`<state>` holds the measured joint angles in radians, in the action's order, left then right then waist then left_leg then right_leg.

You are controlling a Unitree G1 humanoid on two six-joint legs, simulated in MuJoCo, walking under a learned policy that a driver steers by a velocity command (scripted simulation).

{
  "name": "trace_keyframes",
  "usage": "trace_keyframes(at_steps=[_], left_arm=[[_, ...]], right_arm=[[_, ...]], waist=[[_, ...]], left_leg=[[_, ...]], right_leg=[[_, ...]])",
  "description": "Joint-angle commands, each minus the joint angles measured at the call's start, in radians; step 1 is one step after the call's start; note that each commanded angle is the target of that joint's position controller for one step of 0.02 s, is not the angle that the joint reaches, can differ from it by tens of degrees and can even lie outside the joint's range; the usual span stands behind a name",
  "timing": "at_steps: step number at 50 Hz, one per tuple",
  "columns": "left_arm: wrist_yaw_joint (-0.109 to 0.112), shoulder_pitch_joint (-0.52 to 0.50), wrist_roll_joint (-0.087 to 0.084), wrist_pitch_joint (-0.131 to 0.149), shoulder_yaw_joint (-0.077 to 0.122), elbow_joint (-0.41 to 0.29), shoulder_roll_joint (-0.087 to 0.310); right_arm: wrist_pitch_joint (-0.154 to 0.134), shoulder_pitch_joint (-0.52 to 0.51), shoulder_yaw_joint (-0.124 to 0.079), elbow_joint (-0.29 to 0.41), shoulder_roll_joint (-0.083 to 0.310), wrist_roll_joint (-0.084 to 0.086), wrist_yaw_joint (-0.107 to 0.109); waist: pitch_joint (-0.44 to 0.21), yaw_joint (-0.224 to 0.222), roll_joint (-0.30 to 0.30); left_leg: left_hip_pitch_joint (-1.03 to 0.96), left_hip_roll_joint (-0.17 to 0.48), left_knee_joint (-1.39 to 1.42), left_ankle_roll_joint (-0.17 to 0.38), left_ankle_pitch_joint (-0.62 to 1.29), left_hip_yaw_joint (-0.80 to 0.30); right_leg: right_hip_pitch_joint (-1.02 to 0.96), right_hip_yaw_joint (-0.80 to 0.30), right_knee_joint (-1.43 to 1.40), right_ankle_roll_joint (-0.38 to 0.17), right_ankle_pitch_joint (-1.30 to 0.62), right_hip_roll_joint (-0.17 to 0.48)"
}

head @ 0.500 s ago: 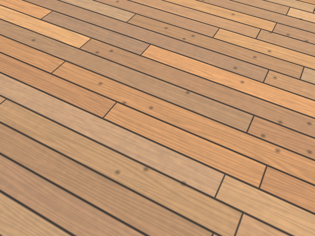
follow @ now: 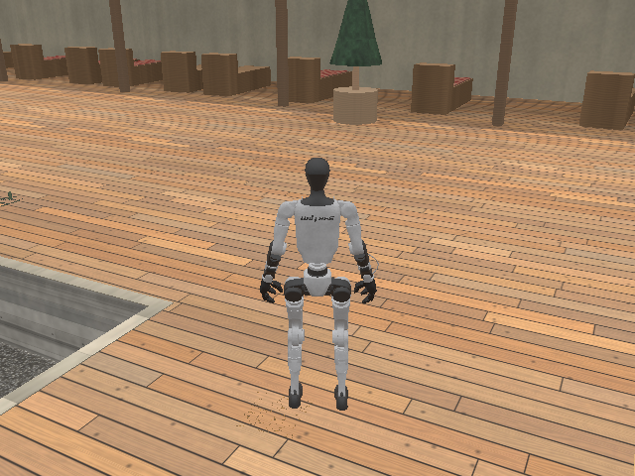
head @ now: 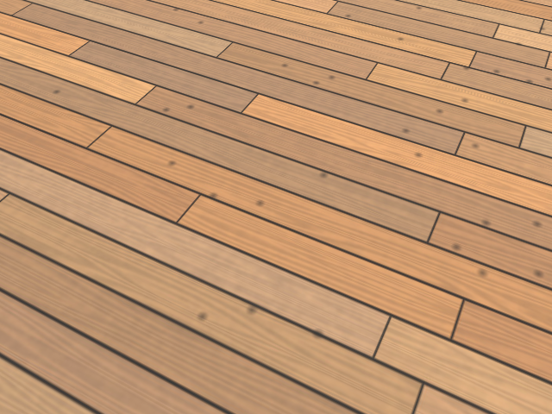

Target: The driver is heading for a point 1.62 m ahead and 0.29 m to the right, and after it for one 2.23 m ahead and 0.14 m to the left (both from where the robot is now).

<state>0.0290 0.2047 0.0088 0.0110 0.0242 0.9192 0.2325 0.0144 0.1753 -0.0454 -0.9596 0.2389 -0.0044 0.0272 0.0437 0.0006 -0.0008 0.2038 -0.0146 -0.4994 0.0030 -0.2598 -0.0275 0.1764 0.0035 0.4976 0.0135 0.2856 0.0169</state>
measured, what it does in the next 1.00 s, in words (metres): stands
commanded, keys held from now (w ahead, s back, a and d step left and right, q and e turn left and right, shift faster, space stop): no key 1.00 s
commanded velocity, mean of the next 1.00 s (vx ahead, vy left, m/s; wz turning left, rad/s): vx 0.00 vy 0.00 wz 0.00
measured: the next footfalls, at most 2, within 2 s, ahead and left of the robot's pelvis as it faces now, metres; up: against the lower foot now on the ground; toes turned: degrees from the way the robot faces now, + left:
right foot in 1.72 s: +0.40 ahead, -0.10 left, +0.00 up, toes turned -2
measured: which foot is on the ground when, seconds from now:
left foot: down 0.00-1.00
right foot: down 0.00-1.00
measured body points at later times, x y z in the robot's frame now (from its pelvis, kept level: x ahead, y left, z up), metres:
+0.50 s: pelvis +0.00 +0.00 +0.00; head +0.01 +0.00 +0.45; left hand +0.04 +0.25 -0.15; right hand +0.05 -0.26 -0.15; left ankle +0.01 +0.12 -0.74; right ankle -0.01 -0.13 -0.74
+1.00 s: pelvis +0.00 -0.01 +0.00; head +0.01 -0.01 +0.45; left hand +0.01 +0.24 -0.15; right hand +0.02 -0.25 -0.16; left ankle +0.01 +0.12 -0.74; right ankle -0.01 -0.13 -0.74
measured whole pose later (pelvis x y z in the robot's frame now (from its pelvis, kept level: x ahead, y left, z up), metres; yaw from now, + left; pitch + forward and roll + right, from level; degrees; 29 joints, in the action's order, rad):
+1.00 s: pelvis +0.00 -0.01 +0.00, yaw +0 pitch -1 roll +0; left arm 0.04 0.28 0.00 0.01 0.00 1.08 0.19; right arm 0.01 0.22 -0.01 -1.13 0.20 0.00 0.04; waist 0.04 0.00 0.00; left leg 0.21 0.00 -0.48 -0.01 -0.25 -0.03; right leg 0.19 0.00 0.48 0.00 0.27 0.01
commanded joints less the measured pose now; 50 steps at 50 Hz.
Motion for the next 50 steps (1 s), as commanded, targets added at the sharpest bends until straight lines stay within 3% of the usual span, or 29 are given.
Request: trace_keyframes(at_steps=[1,22,50], left_arm=[[0.004,0.008,-0.001,0.009,0.023,-0.023,0.115],[0.012,0.062,-0.004,0.005,0.007,0.089,0.096],[0.015,0.138,-0.008,0.003,-0.004,0.15,0.054]], right_arm=[[-0.011,-0.014,-0.019,0.016,0.107,0.001,0.006],[-0.008,0.005,-0.002,-0.111,0.088,0.004,0.013],[-0.012,0.085,0.018,-0.147,0.054,0.006,0.018]], waist=[[-0.026,-0.003,0.004],[-0.008,0.001,0.002],[0.01,0.0,0.001]], left_leg=[[-0.025,0.042,0.079,0.02,0.155,-0.046],[-0.019,0.034,0.093,0.017,0.146,-0.025],[0.008,0.028,0.094,0.013,0.123,-0.01]], right_leg=[[0.032,-0.031,-0.092,-0.016,-0.136,0.031],[0.04,-0.018,-0.107,-0.017,-0.124,0.013],[0.058,-0.016,-0.108,-0.024,-0.108,0.004]])
Velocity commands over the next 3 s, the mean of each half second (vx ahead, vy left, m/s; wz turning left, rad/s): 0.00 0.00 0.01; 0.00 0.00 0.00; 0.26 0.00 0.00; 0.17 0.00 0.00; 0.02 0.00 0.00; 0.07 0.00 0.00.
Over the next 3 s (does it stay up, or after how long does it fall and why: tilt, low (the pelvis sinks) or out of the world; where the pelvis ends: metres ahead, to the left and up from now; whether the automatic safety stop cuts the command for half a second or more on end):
stays up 0.36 0.00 0.00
